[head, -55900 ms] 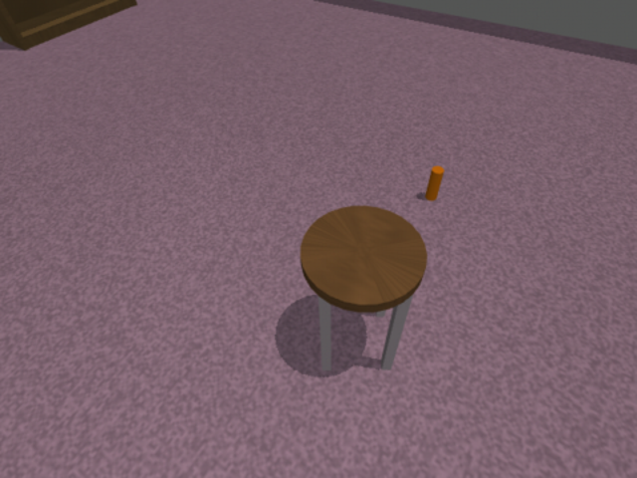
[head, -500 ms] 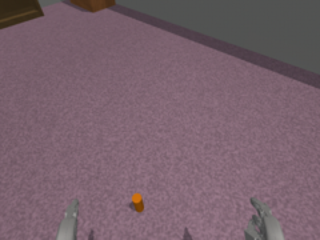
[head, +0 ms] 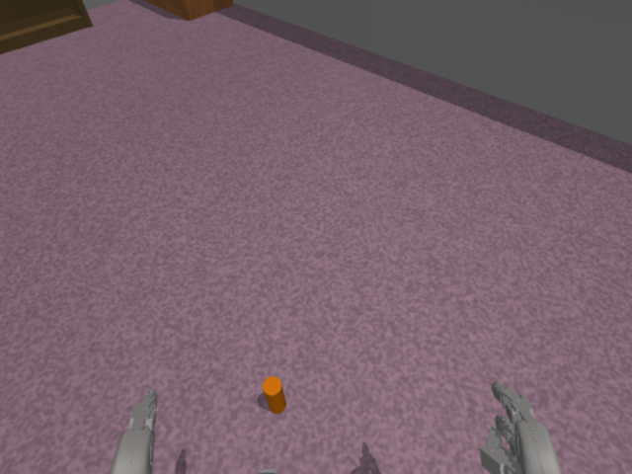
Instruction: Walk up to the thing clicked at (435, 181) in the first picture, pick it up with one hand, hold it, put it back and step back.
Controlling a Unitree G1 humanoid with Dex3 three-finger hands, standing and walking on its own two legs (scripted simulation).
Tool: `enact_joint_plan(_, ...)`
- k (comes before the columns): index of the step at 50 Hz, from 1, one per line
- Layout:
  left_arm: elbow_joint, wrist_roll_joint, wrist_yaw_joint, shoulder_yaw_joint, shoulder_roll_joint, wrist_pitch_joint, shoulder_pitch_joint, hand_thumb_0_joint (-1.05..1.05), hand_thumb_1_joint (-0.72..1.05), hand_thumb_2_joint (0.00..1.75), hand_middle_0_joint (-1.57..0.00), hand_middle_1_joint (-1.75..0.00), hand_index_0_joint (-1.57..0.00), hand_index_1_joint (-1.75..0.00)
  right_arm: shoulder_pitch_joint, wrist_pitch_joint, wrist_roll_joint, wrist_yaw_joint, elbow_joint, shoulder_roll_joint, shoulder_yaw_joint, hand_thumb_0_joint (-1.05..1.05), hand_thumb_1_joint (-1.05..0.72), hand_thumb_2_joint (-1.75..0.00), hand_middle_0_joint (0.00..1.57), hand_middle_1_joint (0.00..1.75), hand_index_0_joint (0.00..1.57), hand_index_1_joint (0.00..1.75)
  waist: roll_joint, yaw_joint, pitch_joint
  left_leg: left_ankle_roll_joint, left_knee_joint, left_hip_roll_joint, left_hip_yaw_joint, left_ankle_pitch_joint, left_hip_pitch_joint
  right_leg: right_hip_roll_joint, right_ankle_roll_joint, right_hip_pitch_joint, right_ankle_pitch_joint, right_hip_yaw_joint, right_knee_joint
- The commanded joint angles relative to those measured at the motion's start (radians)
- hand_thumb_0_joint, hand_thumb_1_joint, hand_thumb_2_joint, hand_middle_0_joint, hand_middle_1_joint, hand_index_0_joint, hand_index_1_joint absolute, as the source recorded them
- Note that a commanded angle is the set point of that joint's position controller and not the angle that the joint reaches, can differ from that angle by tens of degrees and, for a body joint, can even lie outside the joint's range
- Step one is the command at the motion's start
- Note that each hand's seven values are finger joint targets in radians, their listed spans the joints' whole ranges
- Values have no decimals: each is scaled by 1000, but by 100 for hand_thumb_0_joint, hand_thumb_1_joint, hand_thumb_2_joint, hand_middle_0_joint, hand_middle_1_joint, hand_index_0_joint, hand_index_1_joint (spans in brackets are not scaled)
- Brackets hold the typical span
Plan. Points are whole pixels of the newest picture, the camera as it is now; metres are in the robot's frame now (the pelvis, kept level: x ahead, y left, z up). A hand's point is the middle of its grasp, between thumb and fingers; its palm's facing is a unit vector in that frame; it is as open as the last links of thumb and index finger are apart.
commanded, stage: home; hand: left
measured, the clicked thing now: (275, 395) +0.44 +0.14 -0.64
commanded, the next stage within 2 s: stand in 0.46 s
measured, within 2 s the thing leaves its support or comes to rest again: neither
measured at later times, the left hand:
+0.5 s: hand (188, 455) +0.18 +0.18 -0.06, palm faces +0.11 -0.95 -0.29, open 17.1 cm
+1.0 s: hand (189, 456) +0.18 +0.18 -0.06, palm faces +0.09 -0.95 -0.30, open 9.2 cm
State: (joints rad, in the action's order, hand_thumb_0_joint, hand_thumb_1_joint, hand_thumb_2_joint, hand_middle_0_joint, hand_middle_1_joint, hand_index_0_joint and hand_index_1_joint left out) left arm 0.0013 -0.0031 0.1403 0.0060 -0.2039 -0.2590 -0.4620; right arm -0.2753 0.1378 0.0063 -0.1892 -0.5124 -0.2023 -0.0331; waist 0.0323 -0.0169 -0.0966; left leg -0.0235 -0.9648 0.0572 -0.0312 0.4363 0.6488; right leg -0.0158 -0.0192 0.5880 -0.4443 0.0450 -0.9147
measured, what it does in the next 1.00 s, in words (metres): stands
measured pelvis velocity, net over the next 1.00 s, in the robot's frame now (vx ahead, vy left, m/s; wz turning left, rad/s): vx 0.01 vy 0.00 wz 0.00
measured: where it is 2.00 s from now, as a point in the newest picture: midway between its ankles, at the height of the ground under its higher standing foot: outside the picture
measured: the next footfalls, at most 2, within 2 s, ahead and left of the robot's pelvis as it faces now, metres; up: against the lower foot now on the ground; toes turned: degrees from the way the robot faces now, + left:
none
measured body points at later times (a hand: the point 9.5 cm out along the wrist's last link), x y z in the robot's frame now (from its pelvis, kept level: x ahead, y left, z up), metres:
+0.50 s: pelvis +0.01 +0.00 +0.00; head +0.03 +0.00 +0.45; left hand +0.17 +0.23 -0.03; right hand +0.17 -0.24 -0.07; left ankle +0.03 +0.13 -0.69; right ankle +0.01 -0.13 -0.69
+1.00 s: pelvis +0.01 +0.00 +0.00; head +0.03 +0.00 +0.45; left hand +0.17 +0.23 -0.04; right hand +0.17 -0.24 -0.07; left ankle +0.03 +0.13 -0.69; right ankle +0.01 -0.13 -0.69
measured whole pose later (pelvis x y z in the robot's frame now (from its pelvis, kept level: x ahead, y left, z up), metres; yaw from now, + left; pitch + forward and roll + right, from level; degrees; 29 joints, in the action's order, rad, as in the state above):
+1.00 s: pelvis +0.01 +0.00 +0.00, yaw +0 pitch +6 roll -2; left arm 0.05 0.02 0.13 0.01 -0.21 -0.23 -0.44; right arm -0.26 0.13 -0.02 -0.18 -0.54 -0.21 -0.02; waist 0.03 -0.01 -0.08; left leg -0.02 -0.95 0.06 -0.03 0.45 0.62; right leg -0.02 -0.02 0.56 -0.46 0.04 -0.91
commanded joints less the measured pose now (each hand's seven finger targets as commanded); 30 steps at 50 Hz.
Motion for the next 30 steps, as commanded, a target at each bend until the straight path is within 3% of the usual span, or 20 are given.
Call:
enact_joint_plan(1, -192, 7, 11, -61, -99, 56, 19, 0, -51, 9, -5, -7, -6, -7, 70, 62, -5, -12, 160, -118, 58, 0, -90, -90, 20, 30, 20, 30, 13, 4, -114, 21, 171, -41, 30, -111, -110, 34, 20, -27, 105, 23, 161)
enact_joint_plan(2, -186, 8, 9, -44, -88, 57, 25, 0, -50, 9, -5, -7, -6, -7, 68, 61, -6, -12, 156, -116, 56, 0, -90, -90, 20, 30, 20, 30, -2, -4, -103, 22, 168, -41, 28, -126, -105, 35, 18, -27, 121, 25, 157)
enact_joint_plan(4, -178, 7, 11, -60, -100, 55, 11, 0, -49, 10, -6, -7, -6, -7, 67, 61, -5, -12, 155, -115, 57, 0, -90, -90, 20, 30, 20, 30, -7, 1, -112, 24, 155, -43, 33, -160, -103, 33, 17, -41, 160, 21, 157)
enact_joint_plan(9, -186, 6, 9, -43, -83, 57, 35, 0, -50, 9, -5, -7, -6, -7, 71, 61, -6, -9, 148, -117, 55, 0, -90, -90, 20, 30, 20, 30, 13, 0, -77, 21, 178, -40, 31, -94, -99, 33, 20, -19, 93, 21, 163)
enact_joint_plan(10, -188, 7, 8, -55, -94, 59, 35, 0, -50, 9, -5, -7, -6, -7, 74, 61, -5, -12, 154, -119, 57, 0, -90, -90, 20, 30, 20, 30, 4, 2, -77, 22, 176, -40, 33, -95, -100, 33, 20, -14, 91, 21, 170)
enact_joint_plan(15, -186, 7, 7, -56, -94, 55, 18, 0, -50, 9, -5, -7, -6, -7, 65, 60, -6, -10, 152, -119, 60, 0, -90, -90, 20, 30, 20, 30, 11, 1, -117, 20, 167, -39, 29, -161, -122, 36, 19, -36, 153, 25, 150)
enact_joint_plan(17, -189, 5, 8, -56, -94, 57, 28, 0, -51, 9, -5, -7, -6, -7, 69, 59, -6, -7, 150, -118, 58, 0, -90, -90, 20, 30, 20, 30, 6, 2, -83, 22, 168, -41, 29, -141, -102, 33, 19, -28, 136, 24, 159)
enact_joint_plan(20, -190, 7, 7, -59, -97, 55, 30, 0, -52, 8, -5, -7, -6, -6, 64, 58, -7, -9, 151, -115, 58, 0, -90, -90, 20, 30, 20, 30, 11, 2, -120, 22, 158, -42, 34, -170, -115, 32, 18, -42, 169, 20, 156)
enact_joint_plan(21, -185, 5, 6, -49, -89, 55, 28, 0, -50, 9, -5, -7, -6, -7, 70, 59, -6, -9, 153, -117, 56, 0, -90, -90, 20, 30, 20, 30, -7, -2, -80, 23, 163, -42, 36, -137, -102, 31, 16, -28, 138, 20, 164)
enact_joint_plan(22, -190, 8, 6, -57, -94, 57, 26, 0, -49, 10, -6, -7, -6, -7, 63, 60, -7, -11, 151, -120, 62, 0, -90, -90, 20, 30, 20, 30, -7, 0, -113, 22, 160, -38, 33, -163, -121, 33, 17, -40, 159, 21, 155)
enact_joint_plan(28, -184, 7, 6, -58, -92, 56, 26, 0, -50, 9, -5, -7, -6, -7, 65, 59, -7, -12, 152, -117, 60, 0, -90, -90, 20, 30, 20, 30, -12, -1, -111, 25, 153, -44, 39, -159, -112, 28, 14, -43, 164, 15, 165)
enact_joint_plan(30, -191, 8, 5, -53, -89, 53, 21, 0, -34, 25, -20, -23, -20, -23, 57, 58, -7, -11, 148, -118, 61, 0, -90, -90, 20, 30, 20, 30, 3, -2, -124, 22, 157, -40, 34, -190, -132, 32, 17, -46, 186, 21, 150)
